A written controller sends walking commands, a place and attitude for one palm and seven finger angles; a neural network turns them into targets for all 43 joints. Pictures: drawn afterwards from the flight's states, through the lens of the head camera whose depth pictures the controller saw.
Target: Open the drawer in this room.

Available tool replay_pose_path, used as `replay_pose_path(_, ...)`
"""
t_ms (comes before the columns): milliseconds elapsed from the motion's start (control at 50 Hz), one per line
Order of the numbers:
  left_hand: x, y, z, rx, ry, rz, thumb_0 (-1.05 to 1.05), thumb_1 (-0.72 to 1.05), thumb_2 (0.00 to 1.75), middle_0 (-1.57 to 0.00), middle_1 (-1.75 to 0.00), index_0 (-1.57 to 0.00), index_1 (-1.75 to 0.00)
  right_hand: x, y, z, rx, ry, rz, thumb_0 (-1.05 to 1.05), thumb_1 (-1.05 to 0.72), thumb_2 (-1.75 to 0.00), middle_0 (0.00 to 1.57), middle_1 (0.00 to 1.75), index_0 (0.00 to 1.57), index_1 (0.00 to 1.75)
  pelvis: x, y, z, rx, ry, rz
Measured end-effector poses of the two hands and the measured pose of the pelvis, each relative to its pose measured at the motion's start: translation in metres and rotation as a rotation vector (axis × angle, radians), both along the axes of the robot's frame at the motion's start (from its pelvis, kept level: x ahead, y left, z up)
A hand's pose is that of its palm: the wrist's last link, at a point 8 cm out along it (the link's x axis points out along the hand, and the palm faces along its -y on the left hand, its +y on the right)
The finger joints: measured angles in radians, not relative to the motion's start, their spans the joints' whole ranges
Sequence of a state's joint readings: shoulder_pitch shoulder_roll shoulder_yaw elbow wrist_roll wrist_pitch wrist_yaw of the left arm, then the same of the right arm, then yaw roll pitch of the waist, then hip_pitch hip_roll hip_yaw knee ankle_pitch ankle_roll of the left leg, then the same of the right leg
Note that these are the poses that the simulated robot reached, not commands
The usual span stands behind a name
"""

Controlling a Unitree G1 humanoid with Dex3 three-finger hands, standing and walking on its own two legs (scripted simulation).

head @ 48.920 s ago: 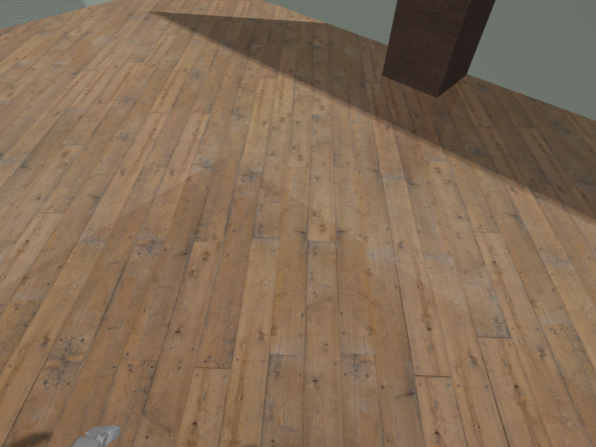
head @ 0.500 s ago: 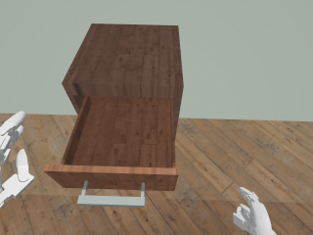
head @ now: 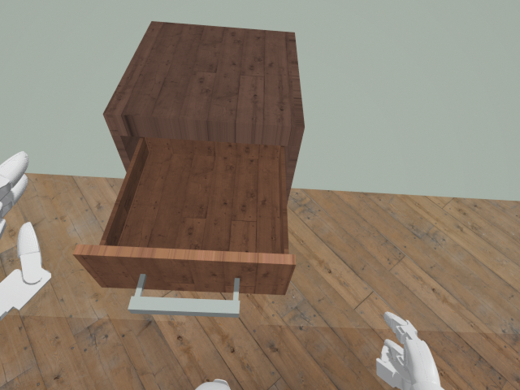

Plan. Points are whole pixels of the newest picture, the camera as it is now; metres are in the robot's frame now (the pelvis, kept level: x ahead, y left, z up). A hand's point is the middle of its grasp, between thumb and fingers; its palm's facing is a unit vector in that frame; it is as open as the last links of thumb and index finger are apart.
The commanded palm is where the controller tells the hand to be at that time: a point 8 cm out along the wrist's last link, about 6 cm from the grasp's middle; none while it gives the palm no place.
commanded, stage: step back with the hand held close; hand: left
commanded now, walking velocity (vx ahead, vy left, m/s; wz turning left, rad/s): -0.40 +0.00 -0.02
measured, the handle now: (187, 294) +0.29 +0.15 -0.12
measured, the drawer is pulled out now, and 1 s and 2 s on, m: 0.30 0.30 0.30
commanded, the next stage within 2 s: stop stepping back and stand still in 0.50 s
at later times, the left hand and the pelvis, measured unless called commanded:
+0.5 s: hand (29, 343) +0.14 +0.21 +0.18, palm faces +0.20 -0.86 -0.48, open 7.4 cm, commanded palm +0.06 +0.27 +0.19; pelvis -0.08 -0.01 +0.00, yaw -3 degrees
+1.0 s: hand out of the picture -0.02 +0.18 +0.19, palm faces +0.29 -0.80 -0.52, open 7.4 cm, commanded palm -0.09 +0.24 +0.19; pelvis -0.21 -0.04 +0.00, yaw +2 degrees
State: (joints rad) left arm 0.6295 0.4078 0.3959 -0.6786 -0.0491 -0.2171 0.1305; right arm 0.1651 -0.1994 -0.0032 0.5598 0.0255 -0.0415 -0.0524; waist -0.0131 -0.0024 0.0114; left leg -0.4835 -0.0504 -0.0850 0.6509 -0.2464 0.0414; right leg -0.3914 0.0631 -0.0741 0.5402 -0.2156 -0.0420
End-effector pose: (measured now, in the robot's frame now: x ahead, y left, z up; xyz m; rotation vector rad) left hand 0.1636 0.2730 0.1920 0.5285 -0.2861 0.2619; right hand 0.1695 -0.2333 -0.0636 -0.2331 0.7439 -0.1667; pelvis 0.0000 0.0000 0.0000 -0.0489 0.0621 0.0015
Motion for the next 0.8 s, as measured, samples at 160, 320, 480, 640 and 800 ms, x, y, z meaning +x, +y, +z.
replay_pose_path(160,-0.005,0.019,-0.008,-0.016,-0.005,-0.008,0.01,0.89,0.89,-0.22,-0.30,-0.22,-0.30,-0.018,-0.003,0.001,-0.066,0.078,-0.048,0.01,-0.90,-0.90,0.21,0.30,0.20,0.30,-0.006,0.012,0.000,0.005,0.002,0.021)
replay_pose_path(320,-0.018,0.019,0.003,-0.009,0.019,-0.034,0.01,0.89,0.89,-0.21,-0.30,-0.21,-0.30,-0.022,0.025,0.016,-0.015,0.006,0.017,0.01,-0.90,-0.90,0.20,0.30,0.20,0.30,-0.027,0.014,0.012,-0.014,0.038,-0.028)
replay_pose_path(480,-0.047,-0.010,0.005,0.004,0.015,-0.123,0.01,0.89,0.89,-0.21,-0.30,-0.21,-0.30,-0.048,0.025,0.012,0.030,-0.058,0.071,0.01,-0.90,-0.90,0.21,0.30,0.20,0.30,-0.073,-0.002,0.006,-0.002,0.057,-0.053)
replay_pose_path(640,-0.119,-0.043,0.017,0.087,0.033,-0.163,0.01,0.89,0.89,-0.22,-0.30,-0.22,-0.30,-0.116,-0.015,-0.007,0.051,0.003,0.027,0.01,-0.90,-0.90,0.21,0.30,0.20,0.30,-0.127,-0.025,0.001,0.007,0.008,-0.019)
replay_pose_path(800,-0.162,-0.021,-0.003,0.000,0.045,0.064,0.01,0.89,0.89,-0.22,-0.30,-0.22,-0.30,-0.177,-0.044,-0.001,-0.017,0.018,-0.058,0.01,-0.90,-0.90,0.21,0.30,0.20,0.30,-0.151,-0.029,0.001,0.048,-0.010,0.007)
